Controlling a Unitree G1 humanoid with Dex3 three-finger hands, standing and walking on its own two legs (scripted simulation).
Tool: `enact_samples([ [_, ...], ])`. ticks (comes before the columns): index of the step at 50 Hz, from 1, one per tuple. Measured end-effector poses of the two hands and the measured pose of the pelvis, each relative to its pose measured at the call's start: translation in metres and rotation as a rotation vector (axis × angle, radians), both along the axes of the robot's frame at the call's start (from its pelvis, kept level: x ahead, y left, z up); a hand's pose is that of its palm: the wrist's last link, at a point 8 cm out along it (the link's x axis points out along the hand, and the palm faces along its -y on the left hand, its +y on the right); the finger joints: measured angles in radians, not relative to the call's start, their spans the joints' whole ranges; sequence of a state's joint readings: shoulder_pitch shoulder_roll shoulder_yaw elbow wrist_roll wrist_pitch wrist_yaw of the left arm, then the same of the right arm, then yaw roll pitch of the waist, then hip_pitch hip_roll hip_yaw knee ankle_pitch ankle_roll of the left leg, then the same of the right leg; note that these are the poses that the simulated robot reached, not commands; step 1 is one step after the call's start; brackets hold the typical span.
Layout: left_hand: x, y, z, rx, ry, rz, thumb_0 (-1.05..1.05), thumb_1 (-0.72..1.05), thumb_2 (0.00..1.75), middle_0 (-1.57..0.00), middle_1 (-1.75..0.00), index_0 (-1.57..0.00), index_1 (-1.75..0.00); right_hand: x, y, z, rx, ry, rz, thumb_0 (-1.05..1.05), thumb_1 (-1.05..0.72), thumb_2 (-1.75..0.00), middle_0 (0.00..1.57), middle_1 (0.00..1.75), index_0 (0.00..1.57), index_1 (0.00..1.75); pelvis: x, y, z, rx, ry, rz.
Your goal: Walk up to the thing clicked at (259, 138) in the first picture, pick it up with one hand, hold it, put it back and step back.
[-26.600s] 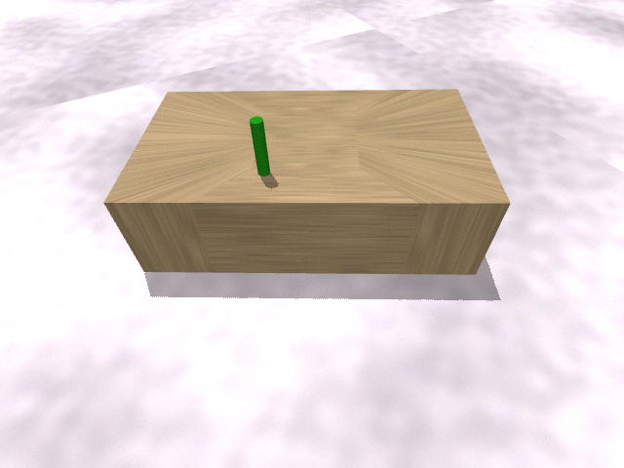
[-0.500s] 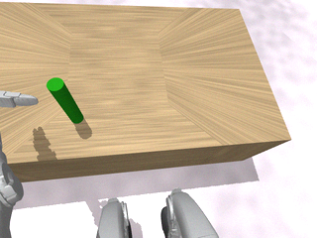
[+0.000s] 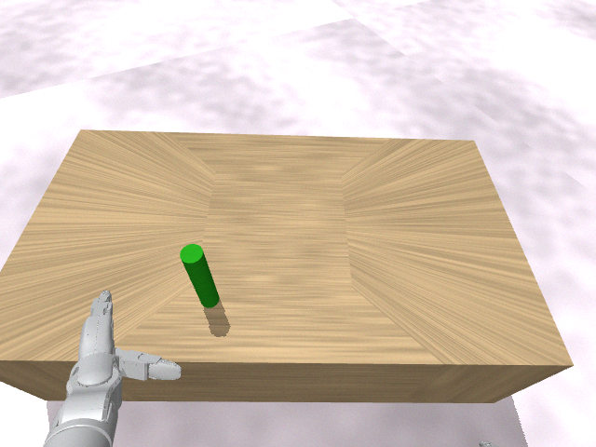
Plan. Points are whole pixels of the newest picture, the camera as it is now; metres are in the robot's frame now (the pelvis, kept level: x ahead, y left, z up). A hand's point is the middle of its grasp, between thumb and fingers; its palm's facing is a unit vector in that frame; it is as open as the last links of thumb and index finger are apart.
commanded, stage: home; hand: left
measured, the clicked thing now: (201, 278) +0.50 +0.20 -0.24
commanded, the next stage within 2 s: none
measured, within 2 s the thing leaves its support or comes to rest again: neither
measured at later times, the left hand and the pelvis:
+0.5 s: hand out of the picture +0.16 +0.16 -0.07, palm faces +0.17 -0.95 -0.26, open 17.4 cm; pelvis +0.00 -0.03 +0.01, yaw +3 degrees
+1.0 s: hand out of the picture +0.11 +0.20 -0.10, palm faces +0.01 -0.92 -0.38, open 17.6 cm; pelvis +0.01 -0.03 +0.03, yaw +2 degrees
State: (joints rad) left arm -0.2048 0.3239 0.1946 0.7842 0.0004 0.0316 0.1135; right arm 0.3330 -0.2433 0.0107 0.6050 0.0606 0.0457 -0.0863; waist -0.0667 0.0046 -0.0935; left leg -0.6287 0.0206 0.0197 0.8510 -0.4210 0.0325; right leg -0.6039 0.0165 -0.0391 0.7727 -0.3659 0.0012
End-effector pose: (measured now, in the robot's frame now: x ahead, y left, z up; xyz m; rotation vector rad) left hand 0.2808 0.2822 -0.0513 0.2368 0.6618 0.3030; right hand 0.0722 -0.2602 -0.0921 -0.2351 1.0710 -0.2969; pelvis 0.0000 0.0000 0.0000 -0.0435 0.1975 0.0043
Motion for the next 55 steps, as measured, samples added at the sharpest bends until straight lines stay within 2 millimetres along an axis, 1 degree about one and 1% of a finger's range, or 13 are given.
enact_samples([
  [7, -0.053, -0.021, 0.011, -0.007, -0.013, -0.01, -0.02, -0.54, 0.05, -0.06, -0.05, -0.06, -0.05, 0.058, 0.013, 0.012, 0.03, -0.166, 0.082, 0.01, -0.9, -0.91, 0.21, 0.3, 0.2, 0.3, 0.003, -0.006, 0.007, 0.013, -0.057, 0.01],
  [11, -0.089, -0.042, 0.009, -0.035, 0.038, -0.028, -0.01, -0.53, 0.05, -0.06, -0.06, -0.06, -0.05, 0.083, 0.02, 0.015, 0.064, -0.238, 0.114, 0.01, -0.9, -0.91, 0.21, 0.3, 0.2, 0.3, 0.006, -0.009, 0.008, 0.02, -0.073, 0.013],
  [16, -0.132, -0.068, 0.002, -0.093, 0.107, -0.023, -0.01, -0.51, 0.06, -0.06, -0.06, -0.06, -0.06, 0.104, 0.023, 0.02, 0.077, -0.285, 0.153, 0.01, -0.9, -0.91, 0.21, 0.3, 0.2, 0.3, 0.009, -0.017, 0.008, 0.029, -0.091, 0.023],
  [18, -0.142, -0.074, 0.001, -0.104, 0.115, -0.015, -0.01, -0.51, 0.06, -0.06, -0.06, -0.06, -0.06, 0.109, 0.022, 0.022, 0.069, -0.292, 0.171, 0.01, -0.9, -0.91, 0.21, 0.3, 0.2, 0.3, 0.008, -0.02, 0.008, 0.032, -0.097, 0.028],
  [21, -0.149, -0.076, 0.002, -0.101, 0.112, -0.003, -0.02, -0.52, 0.06, -0.06, -0.06, -0.06, -0.06, 0.112, 0.019, 0.025, 0.053, -0.301, 0.189, 0.01, -0.9, -0.91, 0.21, 0.3, 0.21, 0.3, 0.006, -0.026, 0.008, 0.035, -0.103, 0.034],
  [26, -0.142, -0.074, 0.009, -0.064, 0.078, -0.006, -0.02, -0.54, 0.05, -0.06, -0.05, -0.06, -0.05, 0.108, 0.01, 0.025, 0.031, -0.311, 0.187, 0.01, -0.9, -0.91, 0.21, 0.3, 0.21, 0.3, 0.003, -0.031, 0.007, 0.036, -0.11, 0.04],
  [32, -0.137, -0.081, 0.014, -0.051, 0.07, -0.038, -0.01, -0.56, 0.04, -0.05, -0.05, -0.06, -0.05, 0.092, -0.001, 0.02, 0.03, -0.307, 0.151, 0.01, -0.9, -0.91, 0.21, 0.3, 0.2, 0.3, 0.002, -0.031, 0.006, 0.038, -0.112, 0.034],
  [37, -0.139, -0.087, 0.01, -0.061, 0.08, -0.047, -0.01, -0.57, 0.03, -0.05, -0.05, -0.06, -0.05, 0.078, -0.006, 0.016, 0.034, -0.285, 0.131, 0.02, -0.9, -0.91, 0.2, 0.3, 0.2, 0.3, -0.001, -0.033, 0.004, 0.041, -0.11, 0.027],
  [39, -0.142, -0.084, 0.003, -0.028, 0.112, -0.099, -0.01, -0.57, 0.04, -0.05, -0.05, -0.06, -0.05, 0.072, -0.009, 0.01, 0.023, -0.231, 0.181, 0.01, -0.9, -0.91, 0.2, 0.3, 0.2, 0.3, -0.002, -0.034, 0.006, 0.046, -0.13, 0.026],
  [41, -0.147, -0.077, -0.006, -0.008, 0.174, -0.135, -0.01, -0.56, 0.04, -0.05, -0.05, -0.06, -0.05, 0.065, -0.014, 0.004, 0.028, -0.152, 0.21, 0.01, -0.9, -0.91, 0.21, 0.3, 0.2, 0.3, -0.001, -0.034, 0.01, 0.052, -0.147, 0.025],
  [43, -0.155, -0.069, -0.01, 0.002, 0.225, -0.14, -0.01, -0.56, 0.04, -0.06, -0.05, -0.06, -0.05, 0.057, -0.02, 0.001, 0.039, -0.101, 0.21, 0.01, -0.9, -0.91, 0.21, 0.3, 0.2, 0.3, 0.001, -0.034, 0.013, 0.055, -0.162, 0.025],
  [50, -0.185, -0.038, -0.008, 0.04, 0.342, -0.076, -0.01, -0.56, 0.03, -0.06, -0.05, -0.06, -0.05, 0.031, -0.04, -0.001, 0.05, -0.003, 0.17, 0.01, -0.9, -0.91, 0.21, 0.3, 0.2, 0.3, 0.007, -0.034, 0.025, 0.059, -0.204, 0.034],
  [55, -0.204, -0.024, -0.006, 0.052, 0.412, -0.026, -0.01, -0.57, 0.03, -0.06, -0.05, -0.06, -0.05, 0.016, -0.047, -0.002, 0.048, 0.066, 0.155, 0.01, -0.9, -0.91, 0.2, 0.3, 0.2, 0.3, 0.005, -0.034, 0.032, 0.06, -0.222, 0.04],
])
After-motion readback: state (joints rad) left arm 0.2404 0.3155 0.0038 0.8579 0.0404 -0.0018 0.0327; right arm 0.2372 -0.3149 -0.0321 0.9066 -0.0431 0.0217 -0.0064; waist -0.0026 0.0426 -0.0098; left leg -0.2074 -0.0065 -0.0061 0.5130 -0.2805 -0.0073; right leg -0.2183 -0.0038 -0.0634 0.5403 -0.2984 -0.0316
